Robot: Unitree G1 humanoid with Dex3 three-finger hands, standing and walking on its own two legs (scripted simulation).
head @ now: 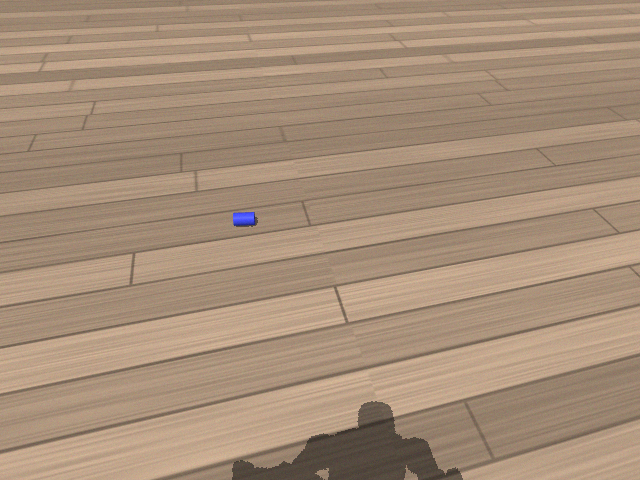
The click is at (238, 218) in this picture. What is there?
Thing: lying can
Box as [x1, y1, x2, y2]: [233, 212, 254, 225]
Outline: 233,213 234,225 254,224 253,212
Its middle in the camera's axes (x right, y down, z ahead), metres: -0.35 -0.09 +1.78
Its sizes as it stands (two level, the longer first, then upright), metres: 0.093 0.060 0.060
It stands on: the floor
